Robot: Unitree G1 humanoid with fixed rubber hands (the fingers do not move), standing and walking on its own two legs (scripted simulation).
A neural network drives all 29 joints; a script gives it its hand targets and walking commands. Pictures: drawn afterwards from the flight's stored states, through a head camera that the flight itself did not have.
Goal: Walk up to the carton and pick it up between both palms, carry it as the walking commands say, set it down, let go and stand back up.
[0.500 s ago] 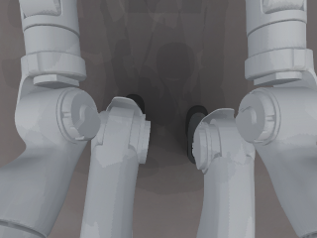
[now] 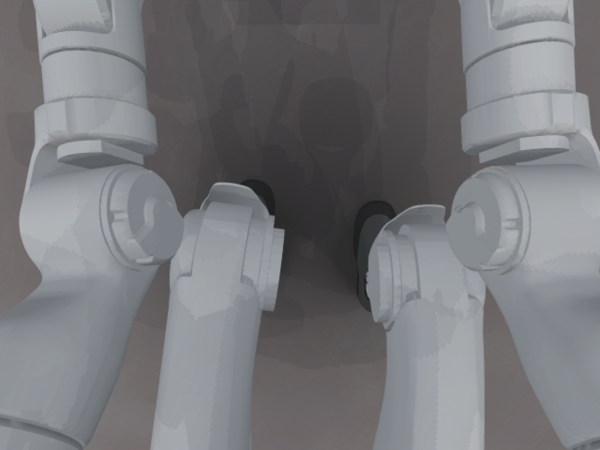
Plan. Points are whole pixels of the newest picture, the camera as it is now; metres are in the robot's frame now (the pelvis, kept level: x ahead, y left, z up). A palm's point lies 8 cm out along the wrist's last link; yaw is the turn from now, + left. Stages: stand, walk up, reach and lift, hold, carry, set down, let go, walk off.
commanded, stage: set down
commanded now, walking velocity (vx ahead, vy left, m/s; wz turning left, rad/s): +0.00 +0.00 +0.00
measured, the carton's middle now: out of the picture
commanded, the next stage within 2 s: none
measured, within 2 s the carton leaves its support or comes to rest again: rests again in 0.06 s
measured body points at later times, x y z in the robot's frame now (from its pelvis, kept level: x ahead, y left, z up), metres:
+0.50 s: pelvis +0.01 +0.00 -0.01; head +0.39 +0.02 +0.21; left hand +0.55 +0.22 -0.19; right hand +0.59 -0.07 -0.19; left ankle +0.12 +0.12 -0.36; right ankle +0.10 -0.11 -0.36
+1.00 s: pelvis +0.01 +0.00 -0.01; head +0.39 +0.03 +0.22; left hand +0.55 +0.22 -0.19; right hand +0.59 -0.08 -0.19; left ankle +0.12 +0.12 -0.36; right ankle +0.10 -0.11 -0.36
